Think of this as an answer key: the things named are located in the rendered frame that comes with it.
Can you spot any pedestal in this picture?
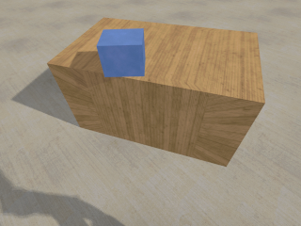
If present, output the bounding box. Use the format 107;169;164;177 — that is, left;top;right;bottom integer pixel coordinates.
47;17;265;167

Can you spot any carton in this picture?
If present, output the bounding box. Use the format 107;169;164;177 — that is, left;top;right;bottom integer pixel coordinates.
96;28;146;77

